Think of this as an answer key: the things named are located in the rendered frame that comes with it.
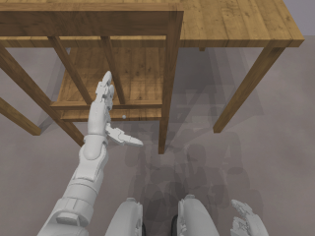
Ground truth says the robot right hand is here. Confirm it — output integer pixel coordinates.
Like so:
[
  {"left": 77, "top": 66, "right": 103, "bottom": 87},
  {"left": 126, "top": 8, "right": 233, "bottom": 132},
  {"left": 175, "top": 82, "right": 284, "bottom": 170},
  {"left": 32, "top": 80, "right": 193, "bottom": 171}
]
[{"left": 230, "top": 200, "right": 269, "bottom": 236}]

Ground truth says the left robot upper arm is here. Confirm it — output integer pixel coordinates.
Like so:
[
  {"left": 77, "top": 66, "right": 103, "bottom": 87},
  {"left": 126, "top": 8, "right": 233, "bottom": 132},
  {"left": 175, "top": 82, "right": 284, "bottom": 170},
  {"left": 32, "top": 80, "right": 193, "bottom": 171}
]
[{"left": 39, "top": 222, "right": 89, "bottom": 236}]

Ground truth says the robot left hand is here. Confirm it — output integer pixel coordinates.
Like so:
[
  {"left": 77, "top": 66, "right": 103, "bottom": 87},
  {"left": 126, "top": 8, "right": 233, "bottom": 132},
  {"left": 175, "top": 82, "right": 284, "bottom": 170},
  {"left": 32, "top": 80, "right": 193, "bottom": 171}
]
[{"left": 88, "top": 71, "right": 144, "bottom": 148}]

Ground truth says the right robot thigh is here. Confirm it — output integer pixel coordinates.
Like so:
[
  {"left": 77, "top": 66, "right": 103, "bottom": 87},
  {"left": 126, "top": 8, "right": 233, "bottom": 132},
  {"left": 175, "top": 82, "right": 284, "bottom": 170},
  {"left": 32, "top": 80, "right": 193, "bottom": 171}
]
[{"left": 178, "top": 198, "right": 220, "bottom": 236}]

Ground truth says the chair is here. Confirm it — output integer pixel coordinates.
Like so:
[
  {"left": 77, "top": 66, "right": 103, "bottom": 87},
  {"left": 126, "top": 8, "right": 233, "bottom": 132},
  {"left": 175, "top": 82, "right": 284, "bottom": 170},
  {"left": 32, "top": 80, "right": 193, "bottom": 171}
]
[{"left": 0, "top": 2, "right": 184, "bottom": 154}]

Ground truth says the left robot forearm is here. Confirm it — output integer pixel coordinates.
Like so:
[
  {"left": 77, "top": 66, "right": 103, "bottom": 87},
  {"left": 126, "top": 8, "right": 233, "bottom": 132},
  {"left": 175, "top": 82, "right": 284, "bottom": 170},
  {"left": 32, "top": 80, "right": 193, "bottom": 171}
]
[{"left": 36, "top": 134, "right": 109, "bottom": 236}]

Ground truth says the table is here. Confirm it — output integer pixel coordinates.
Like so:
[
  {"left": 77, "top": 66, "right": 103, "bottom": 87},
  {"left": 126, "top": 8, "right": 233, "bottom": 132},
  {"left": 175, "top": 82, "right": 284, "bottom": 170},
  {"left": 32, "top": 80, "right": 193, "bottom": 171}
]
[{"left": 0, "top": 0, "right": 305, "bottom": 136}]

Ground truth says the robot left shin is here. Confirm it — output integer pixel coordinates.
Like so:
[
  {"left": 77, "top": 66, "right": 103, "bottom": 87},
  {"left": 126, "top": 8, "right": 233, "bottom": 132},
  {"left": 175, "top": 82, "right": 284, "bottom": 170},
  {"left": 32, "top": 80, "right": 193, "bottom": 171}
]
[{"left": 126, "top": 198, "right": 142, "bottom": 236}]

